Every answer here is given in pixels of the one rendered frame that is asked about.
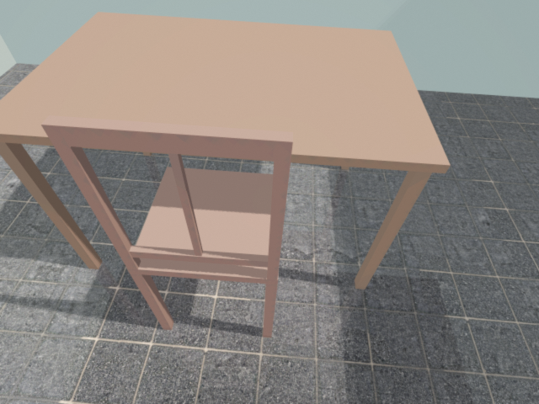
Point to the table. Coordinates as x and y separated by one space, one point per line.
346 94

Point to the chair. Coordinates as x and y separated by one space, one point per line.
203 224

